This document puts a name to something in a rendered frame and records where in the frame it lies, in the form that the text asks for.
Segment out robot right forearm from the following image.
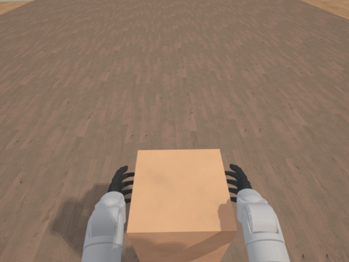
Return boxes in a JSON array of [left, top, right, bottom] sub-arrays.
[[237, 188, 290, 262]]

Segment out robot left forearm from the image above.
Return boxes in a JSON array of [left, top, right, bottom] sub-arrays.
[[81, 192, 126, 262]]

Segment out carton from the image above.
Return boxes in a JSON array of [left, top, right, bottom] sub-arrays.
[[127, 149, 237, 262]]

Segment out robot right hand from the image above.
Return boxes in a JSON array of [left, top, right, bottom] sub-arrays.
[[225, 164, 252, 203]]

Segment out robot left hand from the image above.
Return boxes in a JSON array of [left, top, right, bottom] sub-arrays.
[[107, 165, 135, 203]]

